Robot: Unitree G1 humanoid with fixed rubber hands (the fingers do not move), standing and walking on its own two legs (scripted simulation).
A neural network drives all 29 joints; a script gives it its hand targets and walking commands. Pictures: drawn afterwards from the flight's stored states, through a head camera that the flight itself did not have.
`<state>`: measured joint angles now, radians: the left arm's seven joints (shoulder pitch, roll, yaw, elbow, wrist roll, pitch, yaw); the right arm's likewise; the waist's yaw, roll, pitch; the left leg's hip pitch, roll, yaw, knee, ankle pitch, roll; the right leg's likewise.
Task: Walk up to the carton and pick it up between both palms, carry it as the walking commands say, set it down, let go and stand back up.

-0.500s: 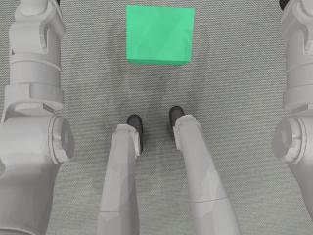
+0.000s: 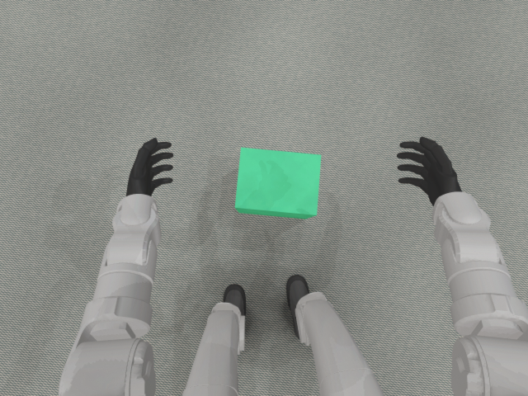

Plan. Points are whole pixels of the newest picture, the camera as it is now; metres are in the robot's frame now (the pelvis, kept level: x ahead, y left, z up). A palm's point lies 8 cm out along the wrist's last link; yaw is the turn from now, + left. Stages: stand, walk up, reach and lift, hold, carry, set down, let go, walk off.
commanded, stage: let go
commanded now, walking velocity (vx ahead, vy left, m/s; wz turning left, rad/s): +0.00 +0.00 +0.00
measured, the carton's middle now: (276, 186) +0.46 -0.06 -0.62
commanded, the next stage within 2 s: stand in 0.98 s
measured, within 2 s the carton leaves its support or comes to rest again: neither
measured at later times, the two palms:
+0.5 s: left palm (62, 321) +0.24 +0.25 -0.03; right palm (461, 316) +0.20 -0.21 -0.02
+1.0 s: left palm (84, 364) +0.19 +0.22 -0.02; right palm (492, 330) +0.19 -0.24 -0.01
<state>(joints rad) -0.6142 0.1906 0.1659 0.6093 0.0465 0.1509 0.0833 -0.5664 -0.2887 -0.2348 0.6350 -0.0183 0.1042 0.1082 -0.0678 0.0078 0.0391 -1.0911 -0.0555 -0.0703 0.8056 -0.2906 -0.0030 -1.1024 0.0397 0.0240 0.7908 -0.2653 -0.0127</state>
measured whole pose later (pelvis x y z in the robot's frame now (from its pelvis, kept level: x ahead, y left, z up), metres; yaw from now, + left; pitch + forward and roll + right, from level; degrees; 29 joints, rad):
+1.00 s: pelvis +0.03 -0.01 +0.05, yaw -1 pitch -8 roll +0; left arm 0.19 0.21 0.02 0.47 0.01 0.13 -0.07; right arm 0.21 -0.20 -0.04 0.39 -0.03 0.24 0.04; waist 0.01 -0.01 0.14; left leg -0.05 -0.02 -0.05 0.49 -0.29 0.00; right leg -0.08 0.05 0.04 0.50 -0.28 -0.03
